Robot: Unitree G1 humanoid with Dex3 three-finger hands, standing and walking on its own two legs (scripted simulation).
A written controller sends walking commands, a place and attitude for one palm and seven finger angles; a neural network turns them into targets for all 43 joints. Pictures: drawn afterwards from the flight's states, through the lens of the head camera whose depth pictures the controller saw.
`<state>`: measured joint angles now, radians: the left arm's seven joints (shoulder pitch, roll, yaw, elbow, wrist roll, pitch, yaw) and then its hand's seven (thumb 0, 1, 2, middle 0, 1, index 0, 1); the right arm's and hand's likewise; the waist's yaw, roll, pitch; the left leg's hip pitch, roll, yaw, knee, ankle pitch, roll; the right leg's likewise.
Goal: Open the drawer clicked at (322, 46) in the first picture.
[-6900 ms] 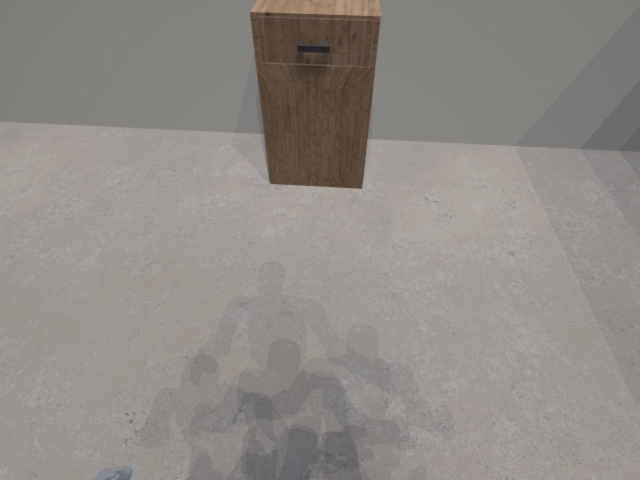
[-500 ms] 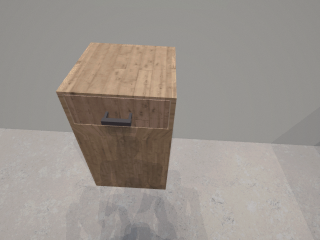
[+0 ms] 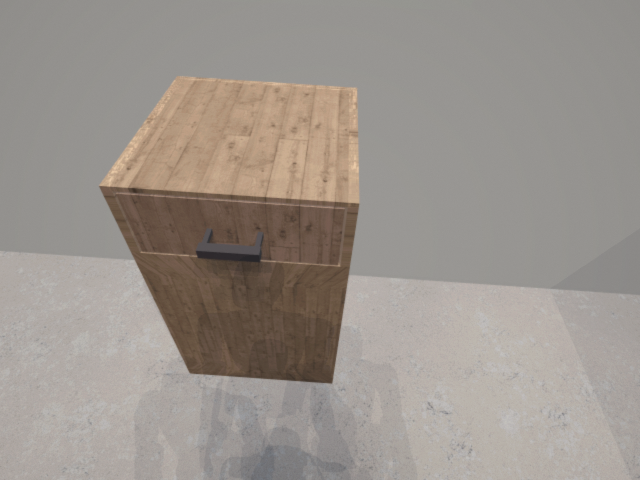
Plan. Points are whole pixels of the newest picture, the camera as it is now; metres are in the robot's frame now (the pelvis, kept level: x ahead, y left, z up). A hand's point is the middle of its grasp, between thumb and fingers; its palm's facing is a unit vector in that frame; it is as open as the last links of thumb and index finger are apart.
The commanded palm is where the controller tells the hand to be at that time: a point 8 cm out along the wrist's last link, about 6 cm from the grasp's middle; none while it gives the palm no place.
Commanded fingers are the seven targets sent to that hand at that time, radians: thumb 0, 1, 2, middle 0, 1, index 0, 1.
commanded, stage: come to a stop and stand still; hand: left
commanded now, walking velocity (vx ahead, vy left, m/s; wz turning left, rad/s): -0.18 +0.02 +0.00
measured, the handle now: (231, 244) +0.53 +0.21 -0.07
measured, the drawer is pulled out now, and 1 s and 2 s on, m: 0.00 0.00 0.00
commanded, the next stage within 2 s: look again from close up in 0.82 s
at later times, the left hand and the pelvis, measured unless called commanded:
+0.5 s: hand out of the picture +0.00 +0.19 -0.17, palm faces +0.01 -0.97 -0.23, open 7.4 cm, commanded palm none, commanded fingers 0.00 0.90 0.90 -0.20 -0.30 -0.20 -0.30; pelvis -0.04 +0.00 +0.00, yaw +0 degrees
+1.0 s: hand out of the picture -0.10 +0.15 -0.17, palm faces +0.04 -0.99 -0.15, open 7.4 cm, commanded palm none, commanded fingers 0.00 0.90 0.90 -0.20 -0.30 -0.20 -0.30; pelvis -0.06 +0.00 +0.01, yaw +1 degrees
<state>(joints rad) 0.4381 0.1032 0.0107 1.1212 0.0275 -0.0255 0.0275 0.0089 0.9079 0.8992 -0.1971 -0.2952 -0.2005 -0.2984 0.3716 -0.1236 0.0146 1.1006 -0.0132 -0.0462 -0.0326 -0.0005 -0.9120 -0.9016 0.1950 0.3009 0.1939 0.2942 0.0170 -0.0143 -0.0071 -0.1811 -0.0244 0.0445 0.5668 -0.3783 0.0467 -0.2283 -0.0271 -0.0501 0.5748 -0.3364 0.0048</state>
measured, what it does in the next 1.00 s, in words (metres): shifts its weight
